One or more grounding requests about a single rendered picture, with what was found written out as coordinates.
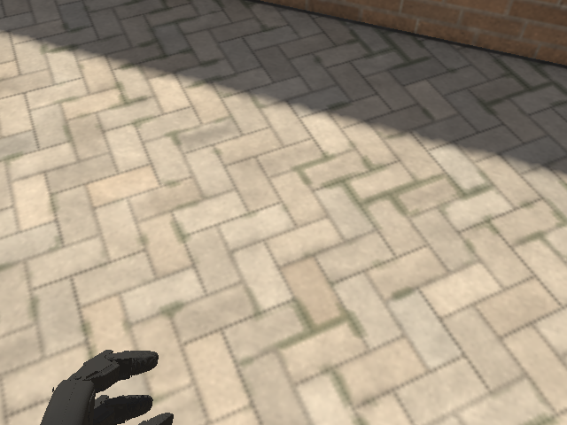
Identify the left robot hand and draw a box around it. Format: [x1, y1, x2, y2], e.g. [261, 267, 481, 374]
[40, 350, 174, 425]

